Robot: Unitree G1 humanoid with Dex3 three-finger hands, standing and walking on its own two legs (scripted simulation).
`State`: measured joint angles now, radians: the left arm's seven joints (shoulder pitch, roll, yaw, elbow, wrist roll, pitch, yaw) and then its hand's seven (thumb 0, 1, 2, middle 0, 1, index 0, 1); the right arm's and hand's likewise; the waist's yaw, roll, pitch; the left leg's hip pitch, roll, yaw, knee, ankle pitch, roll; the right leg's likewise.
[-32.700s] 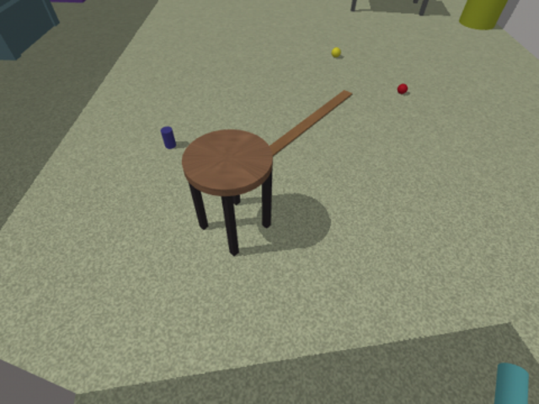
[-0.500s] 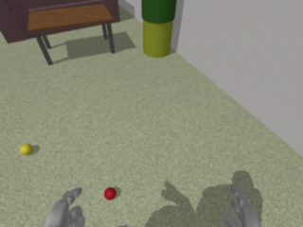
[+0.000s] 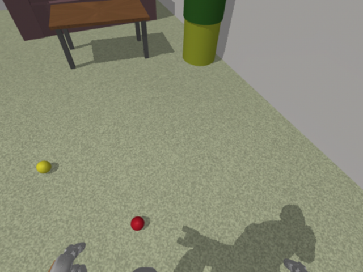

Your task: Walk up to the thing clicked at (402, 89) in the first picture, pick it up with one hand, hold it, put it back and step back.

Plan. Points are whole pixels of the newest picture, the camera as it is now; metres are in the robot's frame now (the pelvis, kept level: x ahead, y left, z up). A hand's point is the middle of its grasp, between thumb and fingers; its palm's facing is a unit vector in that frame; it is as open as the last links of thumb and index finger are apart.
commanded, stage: stand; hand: left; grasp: from above
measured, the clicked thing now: (137, 223) +0.43 +0.24 -0.71
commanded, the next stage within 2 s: none
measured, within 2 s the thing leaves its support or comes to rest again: neither
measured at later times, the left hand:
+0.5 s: hand out of the picture +0.03 +0.25 -0.13, palm faces +0.03 -0.95 -0.32, open 7.4 cm
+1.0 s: hand out of the picture +0.03 +0.23 -0.13, palm faces +0.02 -0.95 -0.33, open 7.4 cm
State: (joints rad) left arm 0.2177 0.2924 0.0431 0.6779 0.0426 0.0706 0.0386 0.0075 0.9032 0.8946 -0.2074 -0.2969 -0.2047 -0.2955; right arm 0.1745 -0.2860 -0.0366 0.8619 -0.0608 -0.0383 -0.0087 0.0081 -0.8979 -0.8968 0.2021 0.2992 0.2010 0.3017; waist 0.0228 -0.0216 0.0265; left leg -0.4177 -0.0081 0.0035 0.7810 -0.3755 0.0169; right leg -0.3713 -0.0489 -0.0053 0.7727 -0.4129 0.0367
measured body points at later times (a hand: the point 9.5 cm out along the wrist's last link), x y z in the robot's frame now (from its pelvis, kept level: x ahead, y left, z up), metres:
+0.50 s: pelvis -0.01 +0.01 +0.03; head -0.02 +0.01 +0.48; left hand +0.03 +0.30 -0.11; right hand +0.06 -0.26 -0.11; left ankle +0.02 +0.11 -0.71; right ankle +0.00 -0.14 -0.71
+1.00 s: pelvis -0.01 -0.01 +0.04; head -0.01 -0.01 +0.49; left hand +0.03 +0.28 -0.10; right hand +0.05 -0.29 -0.11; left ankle +0.02 +0.11 -0.71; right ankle +0.00 -0.14 -0.71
